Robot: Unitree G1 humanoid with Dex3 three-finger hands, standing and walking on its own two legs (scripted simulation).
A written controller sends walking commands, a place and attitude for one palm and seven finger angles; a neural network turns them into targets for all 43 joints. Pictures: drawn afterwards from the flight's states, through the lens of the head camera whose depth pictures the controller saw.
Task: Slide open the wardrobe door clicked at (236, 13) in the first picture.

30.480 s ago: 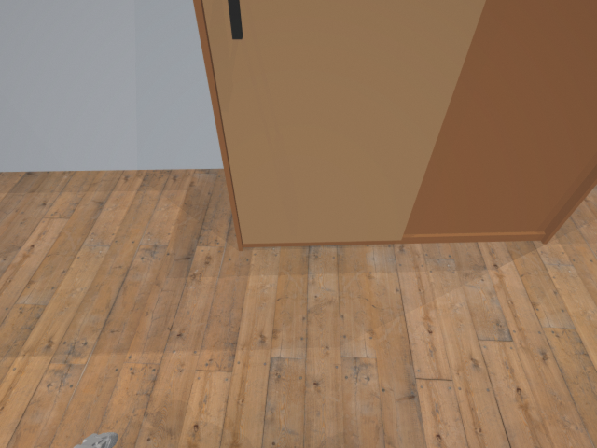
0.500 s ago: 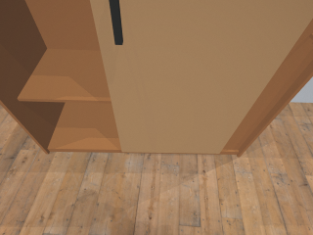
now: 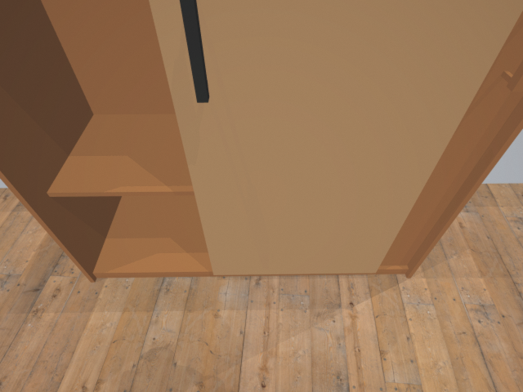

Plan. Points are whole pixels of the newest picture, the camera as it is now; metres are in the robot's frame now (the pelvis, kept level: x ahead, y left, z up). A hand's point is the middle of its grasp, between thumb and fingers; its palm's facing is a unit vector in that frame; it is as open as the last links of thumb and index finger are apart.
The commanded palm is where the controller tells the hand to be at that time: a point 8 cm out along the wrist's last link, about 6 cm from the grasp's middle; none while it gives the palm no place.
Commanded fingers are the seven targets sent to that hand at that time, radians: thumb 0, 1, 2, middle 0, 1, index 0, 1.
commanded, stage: let the arm hang, fingers relaxed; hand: left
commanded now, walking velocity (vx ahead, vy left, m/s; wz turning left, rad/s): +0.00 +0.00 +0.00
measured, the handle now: (196, 43) +0.65 +0.15 +0.23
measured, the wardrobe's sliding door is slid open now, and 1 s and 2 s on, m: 0.51 0.51 0.51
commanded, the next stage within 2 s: look to check the result in 0.22 s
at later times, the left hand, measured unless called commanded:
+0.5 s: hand out of the picture +0.06 +0.23 -0.16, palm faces -0.01 -0.96 -0.29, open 7.4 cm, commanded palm none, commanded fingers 0.00 0.90 0.90 -0.20 -0.30 -0.20 -0.30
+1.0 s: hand out of the picture +0.10 +0.23 -0.16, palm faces -0.02 -0.95 -0.31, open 7.4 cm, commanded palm none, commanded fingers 0.00 0.90 0.90 -0.20 -0.30 -0.20 -0.30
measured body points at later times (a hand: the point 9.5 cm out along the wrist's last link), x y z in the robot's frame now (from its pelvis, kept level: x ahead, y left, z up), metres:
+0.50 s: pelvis +0.01 +0.00 +0.00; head +0.03 +0.00 +0.45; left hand +0.06 +0.28 -0.14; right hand +0.06 -0.28 -0.14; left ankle +0.01 +0.12 -0.74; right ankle +0.00 -0.11 -0.74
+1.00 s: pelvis +0.02 +0.00 +0.00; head +0.04 +0.00 +0.45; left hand +0.10 +0.28 -0.13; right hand +0.10 -0.29 -0.13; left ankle +0.01 +0.12 -0.74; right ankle +0.00 -0.11 -0.74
